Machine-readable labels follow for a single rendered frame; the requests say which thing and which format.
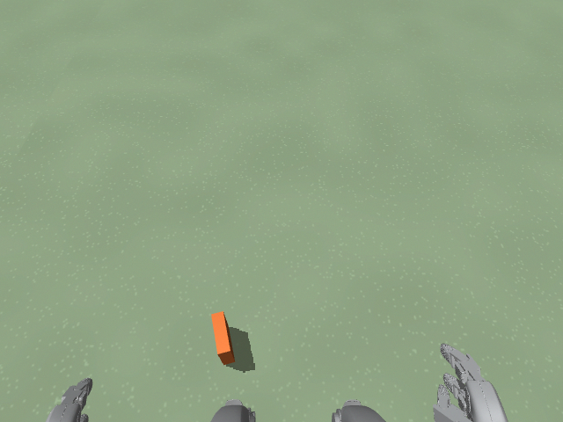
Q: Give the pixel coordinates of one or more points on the carton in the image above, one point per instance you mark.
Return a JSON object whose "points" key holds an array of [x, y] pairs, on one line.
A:
{"points": [[222, 336]]}

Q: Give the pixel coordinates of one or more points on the left robot hand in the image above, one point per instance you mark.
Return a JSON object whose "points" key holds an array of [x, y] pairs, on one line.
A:
{"points": [[73, 401]]}

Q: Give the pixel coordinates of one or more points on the right robot hand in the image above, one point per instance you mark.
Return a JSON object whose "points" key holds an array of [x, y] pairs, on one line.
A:
{"points": [[477, 398]]}

